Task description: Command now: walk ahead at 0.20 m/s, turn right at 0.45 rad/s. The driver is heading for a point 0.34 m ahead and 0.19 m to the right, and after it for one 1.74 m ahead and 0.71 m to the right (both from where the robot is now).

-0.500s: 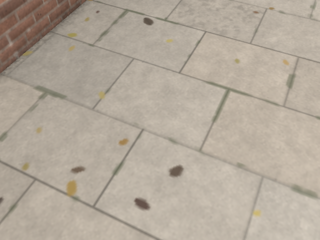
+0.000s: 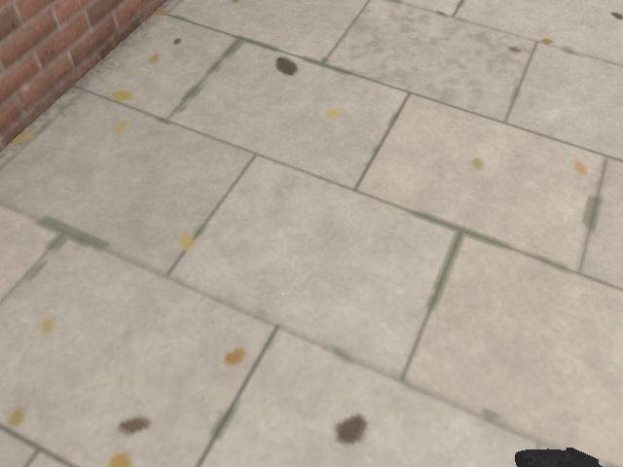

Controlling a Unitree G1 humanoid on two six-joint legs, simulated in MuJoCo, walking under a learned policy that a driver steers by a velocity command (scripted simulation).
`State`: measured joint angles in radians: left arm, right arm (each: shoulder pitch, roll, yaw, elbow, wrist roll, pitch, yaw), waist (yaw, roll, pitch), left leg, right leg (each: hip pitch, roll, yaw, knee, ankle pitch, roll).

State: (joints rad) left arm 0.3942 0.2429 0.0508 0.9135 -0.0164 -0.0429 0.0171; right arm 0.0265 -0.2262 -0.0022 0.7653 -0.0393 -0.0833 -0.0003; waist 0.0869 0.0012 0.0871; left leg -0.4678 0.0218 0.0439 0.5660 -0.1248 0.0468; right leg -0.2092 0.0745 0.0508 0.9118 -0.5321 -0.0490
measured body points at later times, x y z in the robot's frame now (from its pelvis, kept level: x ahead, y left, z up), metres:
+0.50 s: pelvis +0.09 -0.04 +0.02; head +0.08 -0.07 +0.46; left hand +0.25 +0.20 -0.09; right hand +0.11 -0.33 -0.12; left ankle +0.13 +0.10 -0.67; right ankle +0.04 -0.10 -0.72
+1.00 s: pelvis +0.20 -0.06 +0.01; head +0.25 -0.07 +0.46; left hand +0.45 +0.12 -0.12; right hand +0.18 -0.37 -0.08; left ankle +0.31 -0.02 -0.72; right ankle +0.08 -0.12 -0.64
